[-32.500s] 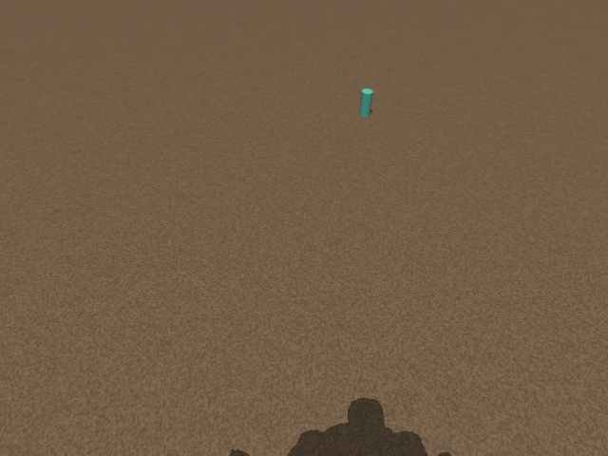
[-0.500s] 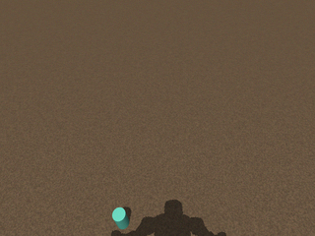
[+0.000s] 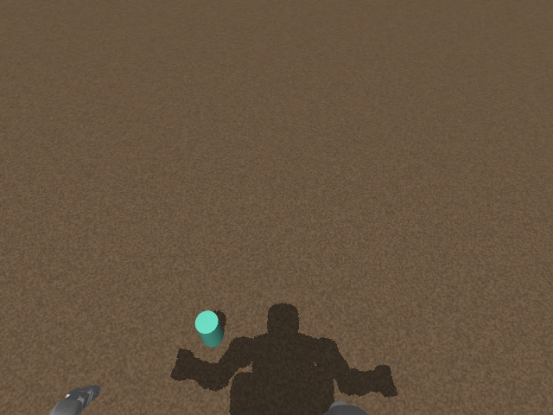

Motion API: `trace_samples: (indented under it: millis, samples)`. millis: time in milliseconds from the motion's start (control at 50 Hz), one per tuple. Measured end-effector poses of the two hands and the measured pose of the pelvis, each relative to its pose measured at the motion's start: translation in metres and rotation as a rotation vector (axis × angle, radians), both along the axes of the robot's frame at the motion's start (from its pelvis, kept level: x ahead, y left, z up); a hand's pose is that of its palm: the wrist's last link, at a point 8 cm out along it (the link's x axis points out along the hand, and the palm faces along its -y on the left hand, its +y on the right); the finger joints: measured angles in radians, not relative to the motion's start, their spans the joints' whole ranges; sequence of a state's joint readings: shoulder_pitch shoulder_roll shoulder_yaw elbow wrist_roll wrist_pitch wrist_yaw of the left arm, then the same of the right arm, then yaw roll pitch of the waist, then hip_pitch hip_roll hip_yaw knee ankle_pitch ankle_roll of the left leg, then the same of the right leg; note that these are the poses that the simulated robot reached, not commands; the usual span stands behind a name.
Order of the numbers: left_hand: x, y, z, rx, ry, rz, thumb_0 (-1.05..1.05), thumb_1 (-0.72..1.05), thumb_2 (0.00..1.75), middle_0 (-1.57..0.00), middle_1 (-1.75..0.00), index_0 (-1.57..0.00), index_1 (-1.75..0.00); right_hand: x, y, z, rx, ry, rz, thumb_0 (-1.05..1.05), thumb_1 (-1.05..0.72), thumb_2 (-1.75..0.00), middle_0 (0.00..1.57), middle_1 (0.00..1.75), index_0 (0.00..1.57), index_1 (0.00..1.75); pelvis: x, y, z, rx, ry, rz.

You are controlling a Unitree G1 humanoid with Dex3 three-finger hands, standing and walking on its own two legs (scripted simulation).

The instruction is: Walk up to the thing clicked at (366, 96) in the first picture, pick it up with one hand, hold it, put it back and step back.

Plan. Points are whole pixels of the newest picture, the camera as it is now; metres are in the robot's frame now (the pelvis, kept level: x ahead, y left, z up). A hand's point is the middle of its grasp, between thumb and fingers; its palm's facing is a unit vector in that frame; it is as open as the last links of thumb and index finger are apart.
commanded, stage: step back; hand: left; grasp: from the side
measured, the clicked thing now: (209, 329) +0.44 +0.21 -0.67
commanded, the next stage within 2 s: none
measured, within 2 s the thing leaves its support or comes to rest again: neither
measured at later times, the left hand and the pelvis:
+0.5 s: hand out of the picture -0.01 +0.23 -0.14, palm faces -0.10 -0.91 -0.40, open 7.4 cm; pelvis -0.12 -0.02 +0.00, yaw -5 degrees
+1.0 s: hand out of the picture -0.15 +0.25 -0.14, palm faces -0.02 -0.94 -0.34, open 7.4 cm; pelvis -0.27 -0.01 +0.02, yaw -1 degrees
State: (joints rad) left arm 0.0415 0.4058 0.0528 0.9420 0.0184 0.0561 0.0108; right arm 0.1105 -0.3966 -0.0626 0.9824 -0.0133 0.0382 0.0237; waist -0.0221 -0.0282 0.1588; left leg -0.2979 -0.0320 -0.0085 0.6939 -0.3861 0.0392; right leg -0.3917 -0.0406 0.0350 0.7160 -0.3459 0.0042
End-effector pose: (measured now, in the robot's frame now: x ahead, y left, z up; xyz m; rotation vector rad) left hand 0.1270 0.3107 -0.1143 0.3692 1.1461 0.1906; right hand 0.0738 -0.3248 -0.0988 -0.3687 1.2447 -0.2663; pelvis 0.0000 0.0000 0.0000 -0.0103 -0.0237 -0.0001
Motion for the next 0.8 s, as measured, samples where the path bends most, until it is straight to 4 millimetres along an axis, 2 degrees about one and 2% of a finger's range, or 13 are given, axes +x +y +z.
trace_samples:
  millis: [80, 140, 280, 400, 460, 500, 580, 660, 740, 800]
  samples:
    - [-0.002, 0.002, 0.0, -0.006, -0.016, -0.006, 0.01, 0.91, 0.9, -0.2, -0.29, -0.2, -0.3, -0.036, 0.015, 0.009, -0.005, 0.056, 0.0, 0.0, -0.9, -0.9, 0.2, 0.3, 0.2, 0.3, -0.016, 0.004, 0.008, -0.017, -0.003, 0.001]
    - [-0.013, -0.001, 0.003, -0.024, -0.008, -0.016, 0.01, 0.91, 0.9, -0.2, -0.29, -0.2, -0.3, -0.054, 0.021, 0.014, -0.01, 0.076, -0.007, 0.0, -0.9, -0.9, 0.2, 0.3, 0.2, 0.3, -0.026, 0.006, 0.015, -0.021, 0.01, -0.009]
    - [-0.061, -0.007, 0.0, -0.019, 0.061, -0.049, 0.01, 0.91, 0.9, -0.2, -0.3, -0.2, -0.3, -0.068, 0.02, 0.011, -0.003, -0.026, -0.026, 0.0, -0.9, -0.9, 0.21, 0.3, 0.2, 0.3, -0.056, 0.005, 0.012, -0.009, 0.001, -0.061]
    - [-0.098, -0.019, 0.0, 0.011, 0.053, -0.068, 0.01, 0.91, 0.9, -0.2, -0.3, -0.2, -0.3, -0.084, 0.005, -0.008, 0.03, -0.104, -0.013, 0.0, -0.9, -0.9, 0.21, 0.3, 0.2, 0.3, -0.092, -0.01, -0.002, 0.013, -0.018, -0.097]
    - [-0.124, -0.03, 0.008, 0.022, 0.039, -0.059, 0.01, 0.91, 0.9, -0.2, -0.3, -0.2, -0.3, -0.097, -0.006, -0.017, 0.05, -0.119, -0.025, 0.0, -0.9, -0.9, 0.21, 0.3, 0.2, 0.3, -0.111, -0.018, -0.003, -0.024, -0.041, -0.081]
    - [-0.142, -0.034, 0.016, 0.023, 0.034, -0.056, 0.01, 0.91, 0.9, -0.2, -0.3, -0.21, -0.3, -0.108, -0.008, -0.016, 0.058, -0.114, -0.035, 0.0, -0.9, -0.9, 0.21, 0.3, 0.2, 0.3, -0.12, -0.021, 0.001, 0.007, -0.041, -0.088]
    - [-0.167, -0.035, 0.033, 0.035, 0.025, -0.03, 0.01, 0.9, 0.9, -0.2, -0.3, -0.21, -0.3, -0.133, -0.012, -0.007, 0.067, -0.103, -0.036, 0.0, -0.9, -0.9, 0.2, 0.3, 0.2, 0.3, -0.138, -0.023, 0.012, 0.041, -0.025, -0.086]
    - [-0.175, -0.032, 0.039, 0.046, -0.027, -0.033, 0.01, 0.9, 0.9, -0.2, -0.3, -0.21, -0.3, -0.167, -0.016, -0.007, 0.043, -0.048, -0.018, 0.0, -0.9, -0.9, 0.2, 0.3, 0.2, 0.3, -0.161, -0.02, 0.013, 0.033, -0.002, -0.06]
    - [-0.184, -0.025, 0.034, 0.037, -0.09, -0.033, 0.01, 0.9, 0.9, -0.2, -0.3, -0.21, -0.3, -0.199, -0.012, -0.008, 0.013, 0.014, 0.016, 0.0, -0.9, -0.9, 0.2, 0.3, 0.2, 0.3, -0.188, -0.014, 0.008, 0.017, 0.001, -0.015]
    - [-0.198, -0.016, 0.019, 0.012, -0.114, -0.028, 0.01, 0.9, 0.9, -0.2, -0.3, -0.21, -0.3, -0.219, -0.003, -0.008, -0.006, 0.024, 0.039, 0.0, -0.9, -0.9, 0.2, 0.3, 0.2, 0.3, -0.21, -0.008, 0.0, 0.021, -0.015, 0.01]
